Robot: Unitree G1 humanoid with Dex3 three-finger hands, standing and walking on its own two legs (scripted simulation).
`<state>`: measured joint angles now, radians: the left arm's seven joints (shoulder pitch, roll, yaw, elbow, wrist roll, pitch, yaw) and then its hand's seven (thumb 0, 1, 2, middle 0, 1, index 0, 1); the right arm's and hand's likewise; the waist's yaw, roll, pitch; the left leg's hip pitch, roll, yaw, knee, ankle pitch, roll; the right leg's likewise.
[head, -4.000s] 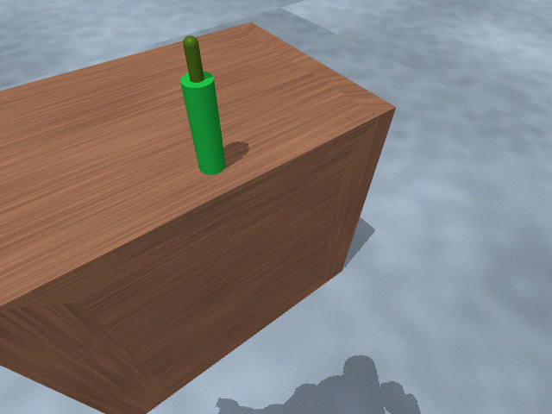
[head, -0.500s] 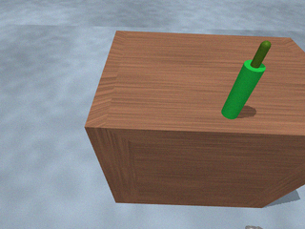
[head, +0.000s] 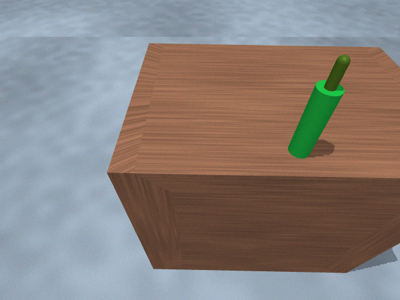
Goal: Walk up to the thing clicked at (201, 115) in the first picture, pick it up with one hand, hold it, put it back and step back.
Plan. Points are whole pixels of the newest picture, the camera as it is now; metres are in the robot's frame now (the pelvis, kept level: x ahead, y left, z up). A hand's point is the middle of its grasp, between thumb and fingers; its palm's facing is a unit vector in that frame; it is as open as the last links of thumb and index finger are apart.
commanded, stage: stand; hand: right
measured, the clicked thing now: (317, 111) +0.44 -0.25 +0.14
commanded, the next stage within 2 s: none
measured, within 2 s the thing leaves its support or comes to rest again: neither
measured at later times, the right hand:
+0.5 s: hand out of the picture +0.07 -0.26 -0.16, palm faces -0.02 +0.94 -0.33, open 7.4 cm
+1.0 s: hand out of the picture +0.06 -0.26 -0.16, palm faces -0.03 +0.94 -0.33, open 7.4 cm
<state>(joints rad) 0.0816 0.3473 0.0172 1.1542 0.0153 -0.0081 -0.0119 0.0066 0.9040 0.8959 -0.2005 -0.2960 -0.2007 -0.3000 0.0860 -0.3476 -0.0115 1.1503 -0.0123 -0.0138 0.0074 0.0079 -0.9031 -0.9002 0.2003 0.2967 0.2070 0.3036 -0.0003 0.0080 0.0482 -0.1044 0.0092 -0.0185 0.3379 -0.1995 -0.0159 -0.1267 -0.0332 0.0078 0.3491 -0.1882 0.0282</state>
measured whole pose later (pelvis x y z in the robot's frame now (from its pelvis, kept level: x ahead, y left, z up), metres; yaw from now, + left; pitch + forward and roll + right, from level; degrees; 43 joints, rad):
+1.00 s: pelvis -0.01 -0.01 +0.00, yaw +0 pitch -2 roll +0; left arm 0.10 0.35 0.00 1.13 0.01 -0.01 -0.01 0.01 0.90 0.90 -0.20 -0.30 -0.20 -0.30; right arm 0.11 -0.35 0.00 1.14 -0.01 -0.01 0.01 0.01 -0.90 -0.90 0.20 0.30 0.21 0.30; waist 0.00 0.00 0.06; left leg -0.10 0.03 -0.02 0.31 -0.17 -0.03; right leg -0.13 -0.02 0.00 0.33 -0.17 0.01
